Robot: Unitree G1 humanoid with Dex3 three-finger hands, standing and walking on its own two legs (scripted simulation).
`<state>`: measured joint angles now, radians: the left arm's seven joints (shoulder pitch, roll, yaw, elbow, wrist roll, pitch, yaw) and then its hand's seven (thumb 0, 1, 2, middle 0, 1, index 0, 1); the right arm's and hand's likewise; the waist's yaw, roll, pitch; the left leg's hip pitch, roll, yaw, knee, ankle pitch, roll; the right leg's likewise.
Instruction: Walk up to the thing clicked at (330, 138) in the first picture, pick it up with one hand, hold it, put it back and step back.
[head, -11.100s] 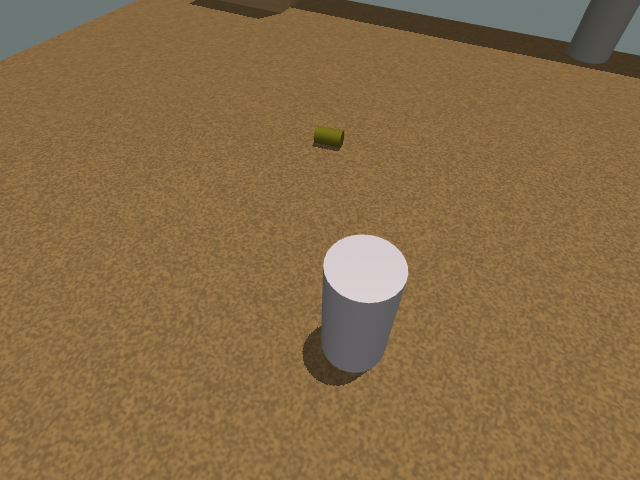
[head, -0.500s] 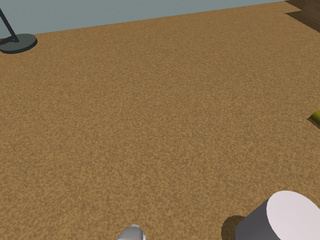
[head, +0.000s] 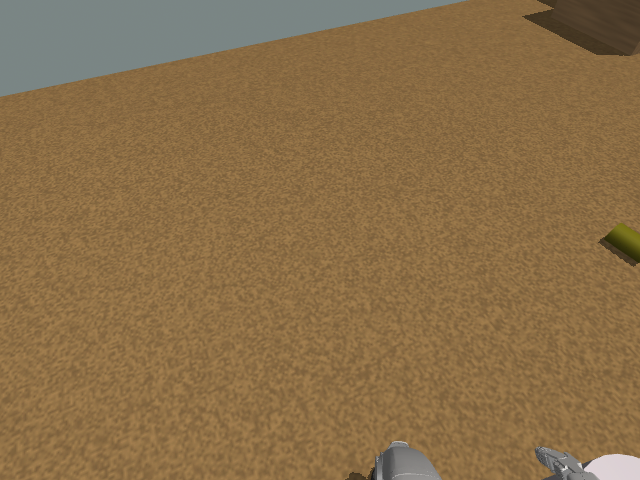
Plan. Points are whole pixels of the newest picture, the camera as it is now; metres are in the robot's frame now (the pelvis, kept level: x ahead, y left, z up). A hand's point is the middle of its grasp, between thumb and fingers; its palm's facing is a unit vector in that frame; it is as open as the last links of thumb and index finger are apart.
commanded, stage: walk up
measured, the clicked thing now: (629, 242) +1.02 -1.19 -0.73
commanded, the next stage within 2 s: none
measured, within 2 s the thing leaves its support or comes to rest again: neither
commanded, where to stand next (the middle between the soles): +0.28 +0.03 m, yaw -40 degrees
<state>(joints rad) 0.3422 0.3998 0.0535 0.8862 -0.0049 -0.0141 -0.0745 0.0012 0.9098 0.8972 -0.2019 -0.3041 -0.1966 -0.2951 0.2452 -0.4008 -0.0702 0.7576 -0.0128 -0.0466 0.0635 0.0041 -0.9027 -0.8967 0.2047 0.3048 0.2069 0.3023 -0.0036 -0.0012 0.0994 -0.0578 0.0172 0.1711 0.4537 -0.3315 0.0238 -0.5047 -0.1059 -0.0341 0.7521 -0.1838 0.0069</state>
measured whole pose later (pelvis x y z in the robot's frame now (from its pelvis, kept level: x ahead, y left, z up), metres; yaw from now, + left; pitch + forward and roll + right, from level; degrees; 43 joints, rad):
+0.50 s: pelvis +0.18 +0.04 -0.02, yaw -18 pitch -1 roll -1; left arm 0.41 0.42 0.04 0.77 0.01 -0.07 0.02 0.00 0.90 0.90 -0.21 -0.31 -0.20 -0.30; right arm 0.19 -0.46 -0.09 0.75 -0.02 0.04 0.05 0.00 -0.91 -0.90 0.20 0.30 0.20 0.30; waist 0.03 0.08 0.12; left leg -0.53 0.08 -0.04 0.83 -0.26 0.00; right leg -0.32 0.00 0.16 0.68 -0.34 0.05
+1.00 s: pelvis +0.20 +0.11 -0.02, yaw -34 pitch -2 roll -1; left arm 0.24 0.46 0.08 0.81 0.02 0.04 -0.03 0.00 0.91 0.90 -0.20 -0.30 -0.20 -0.30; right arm 0.30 -0.44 -0.06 0.78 -0.03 -0.04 0.01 0.00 -0.90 -0.90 0.21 0.30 0.21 0.30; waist -0.04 -0.03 0.15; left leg -0.38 0.15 0.22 0.71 -0.28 0.03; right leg -0.43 -0.01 0.03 0.94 -0.48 -0.01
